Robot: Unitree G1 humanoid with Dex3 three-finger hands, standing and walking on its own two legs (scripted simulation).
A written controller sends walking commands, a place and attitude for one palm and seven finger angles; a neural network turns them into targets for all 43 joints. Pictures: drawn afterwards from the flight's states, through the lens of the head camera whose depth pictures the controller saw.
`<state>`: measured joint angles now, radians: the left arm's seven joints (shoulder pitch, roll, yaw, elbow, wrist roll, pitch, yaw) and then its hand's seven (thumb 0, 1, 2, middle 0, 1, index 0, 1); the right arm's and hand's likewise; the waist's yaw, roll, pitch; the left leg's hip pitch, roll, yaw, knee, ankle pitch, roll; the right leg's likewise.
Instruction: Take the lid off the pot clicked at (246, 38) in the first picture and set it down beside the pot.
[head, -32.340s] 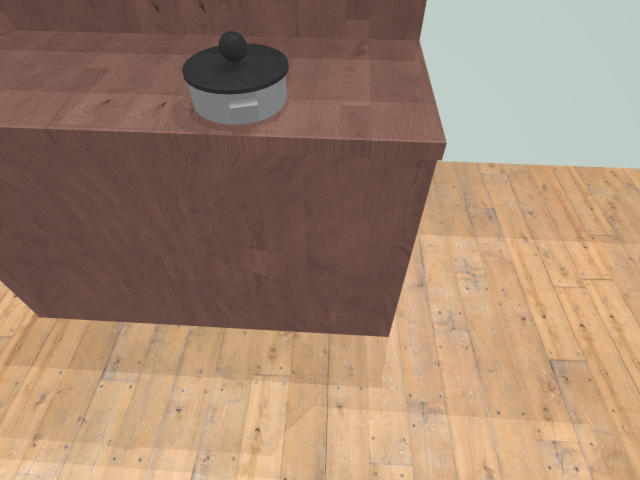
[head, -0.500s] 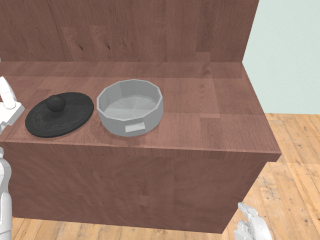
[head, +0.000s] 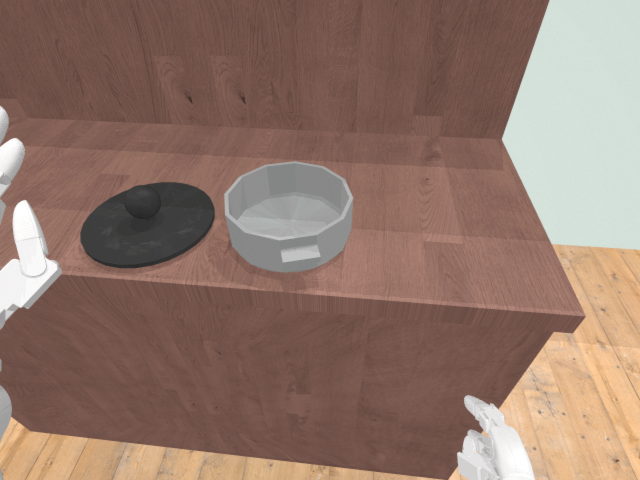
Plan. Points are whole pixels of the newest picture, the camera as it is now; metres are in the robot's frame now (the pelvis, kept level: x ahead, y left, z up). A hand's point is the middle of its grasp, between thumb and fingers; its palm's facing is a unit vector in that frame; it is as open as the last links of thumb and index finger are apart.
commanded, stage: draw the hand back to the body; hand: left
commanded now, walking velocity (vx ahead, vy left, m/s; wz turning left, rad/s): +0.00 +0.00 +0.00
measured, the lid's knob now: (142, 202) +0.46 +0.36 +0.10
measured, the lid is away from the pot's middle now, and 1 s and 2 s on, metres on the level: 0.24 0.24 0.24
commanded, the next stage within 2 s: step back with the hand held close in 0.06 s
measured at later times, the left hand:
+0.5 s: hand (56, 279) +0.19 +0.25 +0.24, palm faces +0.36 -0.80 -0.48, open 7.4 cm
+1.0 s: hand out of the picture +0.09 +0.27 +0.25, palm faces +0.45 -0.79 -0.43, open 7.4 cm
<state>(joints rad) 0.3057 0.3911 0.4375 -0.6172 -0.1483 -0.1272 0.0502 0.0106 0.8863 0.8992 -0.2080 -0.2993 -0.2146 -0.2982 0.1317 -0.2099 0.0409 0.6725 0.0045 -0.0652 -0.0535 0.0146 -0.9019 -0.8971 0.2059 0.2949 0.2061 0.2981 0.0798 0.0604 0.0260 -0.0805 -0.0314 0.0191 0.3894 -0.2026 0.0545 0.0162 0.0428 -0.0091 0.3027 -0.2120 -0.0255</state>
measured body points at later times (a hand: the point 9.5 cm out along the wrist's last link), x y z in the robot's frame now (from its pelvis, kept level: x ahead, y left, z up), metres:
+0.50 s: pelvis -0.02 +0.03 -0.01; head +0.00 +0.05 +0.44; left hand +0.16 +0.29 +0.27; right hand +0.15 -0.22 -0.07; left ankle +0.01 +0.08 -0.75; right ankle -0.02 -0.11 -0.75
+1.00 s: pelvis -0.11 +0.04 -0.01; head -0.10 +0.06 +0.43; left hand +0.06 +0.31 +0.27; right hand +0.05 -0.20 -0.08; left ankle +0.01 +0.08 -0.74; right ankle -0.11 -0.10 -0.74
